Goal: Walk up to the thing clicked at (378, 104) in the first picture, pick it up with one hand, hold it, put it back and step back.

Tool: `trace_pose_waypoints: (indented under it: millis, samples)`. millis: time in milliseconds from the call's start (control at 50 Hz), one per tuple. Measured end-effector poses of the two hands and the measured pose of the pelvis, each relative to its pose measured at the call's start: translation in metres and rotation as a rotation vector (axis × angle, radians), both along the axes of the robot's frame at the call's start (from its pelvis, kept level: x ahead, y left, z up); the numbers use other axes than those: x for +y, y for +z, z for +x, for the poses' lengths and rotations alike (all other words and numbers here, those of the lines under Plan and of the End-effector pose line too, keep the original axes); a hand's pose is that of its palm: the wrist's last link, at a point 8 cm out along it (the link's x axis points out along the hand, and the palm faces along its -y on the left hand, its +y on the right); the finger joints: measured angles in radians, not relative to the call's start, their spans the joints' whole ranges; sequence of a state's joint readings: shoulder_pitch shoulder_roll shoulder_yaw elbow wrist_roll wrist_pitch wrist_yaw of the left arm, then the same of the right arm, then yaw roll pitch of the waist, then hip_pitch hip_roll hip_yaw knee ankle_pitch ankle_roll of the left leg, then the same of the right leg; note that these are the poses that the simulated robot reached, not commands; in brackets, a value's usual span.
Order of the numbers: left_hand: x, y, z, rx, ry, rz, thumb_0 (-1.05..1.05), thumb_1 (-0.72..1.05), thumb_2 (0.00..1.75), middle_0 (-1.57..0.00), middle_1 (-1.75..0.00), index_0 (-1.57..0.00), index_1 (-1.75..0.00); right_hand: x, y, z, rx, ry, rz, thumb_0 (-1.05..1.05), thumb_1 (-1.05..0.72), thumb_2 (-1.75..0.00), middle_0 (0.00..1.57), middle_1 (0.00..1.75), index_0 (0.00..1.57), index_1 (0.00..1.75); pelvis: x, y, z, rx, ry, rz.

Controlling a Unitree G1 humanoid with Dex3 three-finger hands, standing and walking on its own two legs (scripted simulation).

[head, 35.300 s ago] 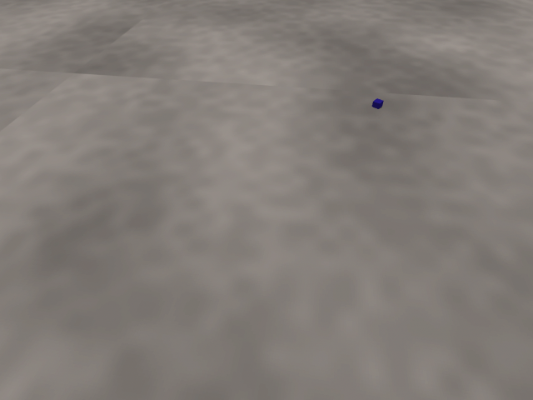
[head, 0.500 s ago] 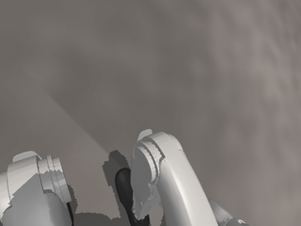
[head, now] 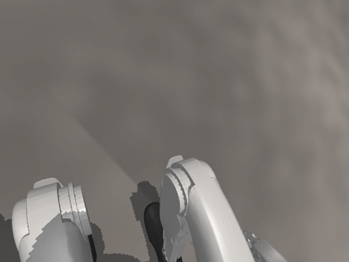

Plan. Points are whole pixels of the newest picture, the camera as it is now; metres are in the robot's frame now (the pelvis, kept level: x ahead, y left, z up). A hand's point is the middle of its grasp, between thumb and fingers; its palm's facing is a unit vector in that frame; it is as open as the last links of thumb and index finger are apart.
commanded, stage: settle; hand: left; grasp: from above
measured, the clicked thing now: out of the picture +0.42 +0.39 -0.25
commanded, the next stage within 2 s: lift in 0.52 s
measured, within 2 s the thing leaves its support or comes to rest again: neither
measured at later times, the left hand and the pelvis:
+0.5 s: hand out of the picture +0.39 +0.39 -0.13, palm faces -0.45 -0.06 -0.89, open 7.7 cm; pelvis -0.01 +0.00 +0.02, yaw +3 degrees
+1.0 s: hand out of the picture +0.35 +0.38 -0.05, palm faces -0.50 -0.11 -0.86, open 7.6 cm; pelvis -0.01 +0.00 +0.08, yaw +7 degrees
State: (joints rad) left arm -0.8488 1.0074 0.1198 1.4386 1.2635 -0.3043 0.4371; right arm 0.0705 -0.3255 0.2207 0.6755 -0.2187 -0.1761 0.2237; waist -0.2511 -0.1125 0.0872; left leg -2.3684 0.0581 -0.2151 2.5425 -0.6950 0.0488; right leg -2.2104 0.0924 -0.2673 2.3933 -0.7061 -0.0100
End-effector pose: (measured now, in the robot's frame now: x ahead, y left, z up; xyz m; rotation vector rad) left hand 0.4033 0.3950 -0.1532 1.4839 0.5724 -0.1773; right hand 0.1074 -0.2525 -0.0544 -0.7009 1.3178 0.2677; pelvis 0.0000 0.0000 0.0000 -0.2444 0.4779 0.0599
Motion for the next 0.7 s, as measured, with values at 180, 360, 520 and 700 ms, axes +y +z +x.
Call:
trace_pose_waypoints:
  millis: [180, 360, 520, 700]
  samples:
    - [-0.009, 0.041, -0.004, 0.008, -0.061, -0.031, 0.07, 0.39, 0.21, -1.00, -0.23, -0.91, -0.19, 0.000, -0.010, 0.006, -0.014, -0.057, 0.039, 0.01, -0.91, -0.90, 0.20, 0.30, 0.20, 0.30, -0.004, 0.010, -0.005, 0.017, 0.013, 0.021]
    - [-0.007, 0.066, -0.006, -0.006, -0.088, -0.019, 0.07, 0.39, 0.20, -1.02, -0.21, -0.92, -0.18, -0.002, -0.012, 0.009, -0.025, -0.093, 0.019, 0.01, -0.91, -0.90, 0.20, 0.30, 0.20, 0.30, -0.005, 0.014, -0.008, 0.028, 0.022, 0.035]
    - [-0.005, 0.082, -0.008, -0.006, -0.094, -0.003, 0.08, 0.38, 0.19, -1.04, -0.18, -0.95, -0.15, 0.000, -0.008, 0.006, -0.024, -0.132, 0.002, 0.01, -0.91, -0.90, 0.20, 0.30, 0.20, 0.30, -0.003, 0.021, -0.009, 0.048, 0.036, 0.036]
    - [-0.009, 0.100, -0.008, 0.003, -0.095, -0.002, 0.09, 0.38, 0.16, -1.07, -0.15, -0.97, -0.13, -0.001, 0.003, 0.002, -0.019, -0.171, -0.006, 0.01, -0.91, -0.90, 0.20, 0.30, 0.20, 0.30, -0.002, 0.035, -0.010, 0.072, 0.050, 0.040]
